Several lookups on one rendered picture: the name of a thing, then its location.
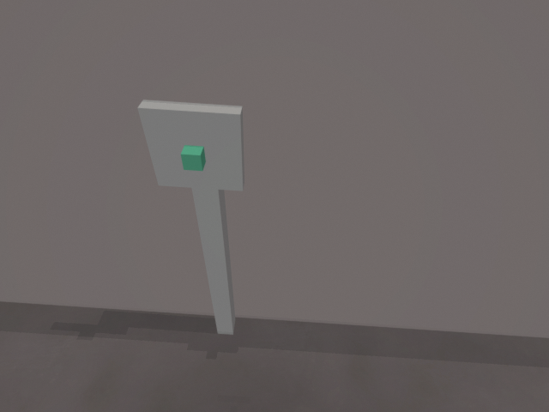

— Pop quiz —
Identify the button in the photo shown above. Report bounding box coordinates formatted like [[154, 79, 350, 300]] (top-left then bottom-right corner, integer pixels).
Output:
[[181, 145, 206, 171]]

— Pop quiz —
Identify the panel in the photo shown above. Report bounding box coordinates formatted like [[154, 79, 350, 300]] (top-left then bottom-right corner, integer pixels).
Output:
[[137, 100, 244, 335]]

